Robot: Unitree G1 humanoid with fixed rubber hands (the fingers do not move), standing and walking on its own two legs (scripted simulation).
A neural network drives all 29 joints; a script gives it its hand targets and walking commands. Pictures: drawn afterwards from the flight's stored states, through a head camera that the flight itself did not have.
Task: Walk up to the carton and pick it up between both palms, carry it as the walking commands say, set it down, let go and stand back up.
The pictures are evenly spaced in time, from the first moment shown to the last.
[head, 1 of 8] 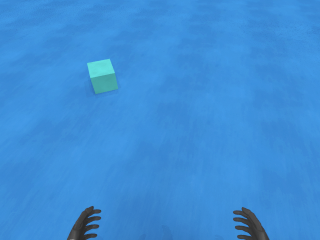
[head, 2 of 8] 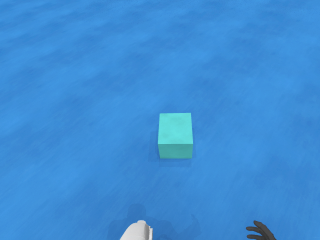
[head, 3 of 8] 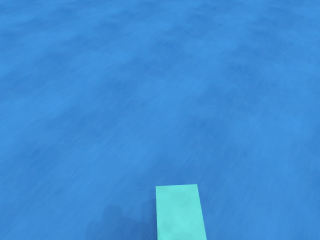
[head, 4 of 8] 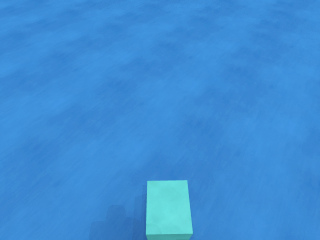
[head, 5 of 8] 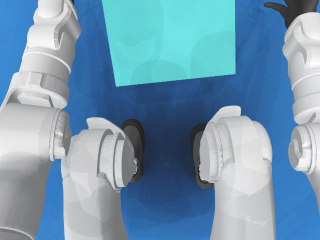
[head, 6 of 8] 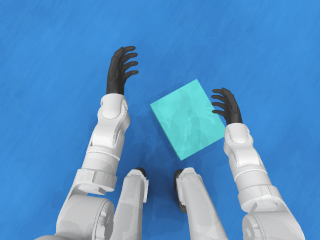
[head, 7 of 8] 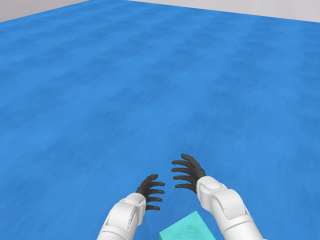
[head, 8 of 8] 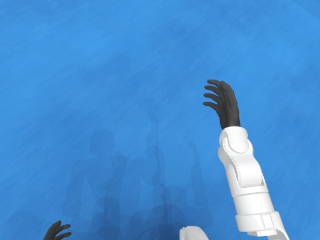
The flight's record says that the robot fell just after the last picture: yes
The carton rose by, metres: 0.19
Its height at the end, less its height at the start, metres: +0.00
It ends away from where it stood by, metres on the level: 0.13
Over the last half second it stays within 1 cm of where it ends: yes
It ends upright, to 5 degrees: yes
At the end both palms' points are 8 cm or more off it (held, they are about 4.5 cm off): yes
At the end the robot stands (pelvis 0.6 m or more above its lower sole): no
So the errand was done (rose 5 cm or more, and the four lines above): no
